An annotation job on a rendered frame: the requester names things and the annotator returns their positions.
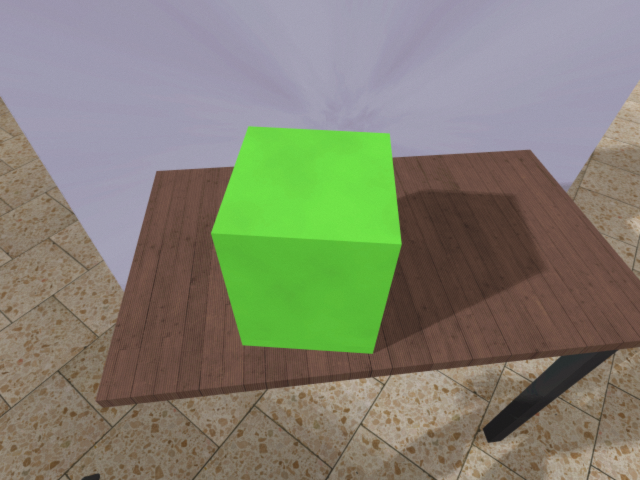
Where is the table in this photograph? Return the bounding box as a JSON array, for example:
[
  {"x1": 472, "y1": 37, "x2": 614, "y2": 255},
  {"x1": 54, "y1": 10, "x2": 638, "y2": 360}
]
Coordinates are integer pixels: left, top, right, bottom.
[{"x1": 95, "y1": 150, "x2": 640, "y2": 443}]

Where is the carton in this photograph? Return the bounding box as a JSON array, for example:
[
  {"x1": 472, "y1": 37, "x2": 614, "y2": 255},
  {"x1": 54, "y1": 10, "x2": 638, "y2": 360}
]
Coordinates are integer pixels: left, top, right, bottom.
[{"x1": 211, "y1": 126, "x2": 402, "y2": 354}]

